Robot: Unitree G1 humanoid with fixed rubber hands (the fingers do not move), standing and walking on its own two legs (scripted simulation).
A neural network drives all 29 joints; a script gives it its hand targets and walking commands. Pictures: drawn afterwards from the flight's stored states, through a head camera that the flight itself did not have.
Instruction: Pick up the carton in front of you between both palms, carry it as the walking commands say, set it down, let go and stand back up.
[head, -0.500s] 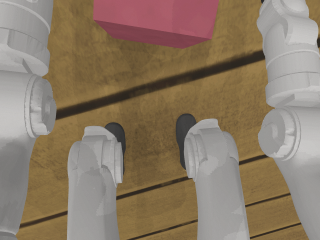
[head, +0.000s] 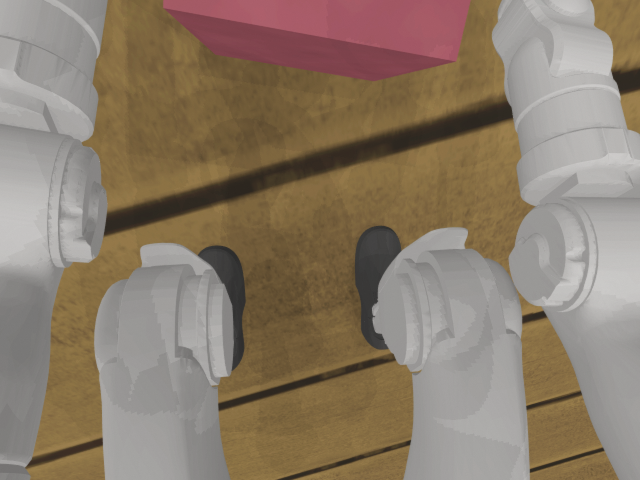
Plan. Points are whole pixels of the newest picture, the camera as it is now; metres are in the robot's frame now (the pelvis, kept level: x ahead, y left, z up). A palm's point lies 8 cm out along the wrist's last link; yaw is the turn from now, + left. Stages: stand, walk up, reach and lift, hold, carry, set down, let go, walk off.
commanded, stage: reach and lift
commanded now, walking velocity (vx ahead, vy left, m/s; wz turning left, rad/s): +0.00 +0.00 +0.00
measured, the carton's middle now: out of the picture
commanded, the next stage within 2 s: none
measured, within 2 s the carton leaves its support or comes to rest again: leaves its support in 0.60 s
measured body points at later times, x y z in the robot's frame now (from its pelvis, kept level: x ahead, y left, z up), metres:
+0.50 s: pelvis +0.00 +0.00 +0.00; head +0.38 +0.02 +0.22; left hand +0.60 +0.14 -0.18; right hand +0.56 -0.17 -0.18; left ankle +0.09 +0.12 -0.33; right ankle +0.11 -0.13 -0.33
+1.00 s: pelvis -0.02 -0.01 +0.09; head +0.28 +0.01 +0.42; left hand +0.54 +0.15 +0.01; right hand +0.51 -0.15 +0.00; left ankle +0.09 +0.12 -0.34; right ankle +0.12 -0.14 -0.34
